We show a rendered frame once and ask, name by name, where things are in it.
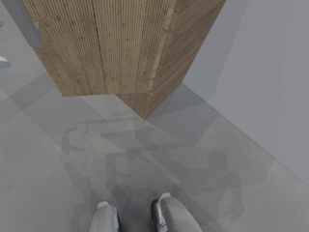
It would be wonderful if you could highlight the handle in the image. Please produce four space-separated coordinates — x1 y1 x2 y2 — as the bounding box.
1 0 42 47

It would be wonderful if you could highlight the robot left hand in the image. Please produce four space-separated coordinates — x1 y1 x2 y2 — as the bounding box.
0 19 11 68

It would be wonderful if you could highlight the cupboard door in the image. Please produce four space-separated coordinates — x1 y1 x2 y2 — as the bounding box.
22 0 171 97

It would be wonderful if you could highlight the right robot thigh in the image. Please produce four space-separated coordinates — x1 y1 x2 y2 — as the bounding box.
155 196 203 232

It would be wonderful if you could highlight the right robot foot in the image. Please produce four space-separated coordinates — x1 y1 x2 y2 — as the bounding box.
151 199 167 232

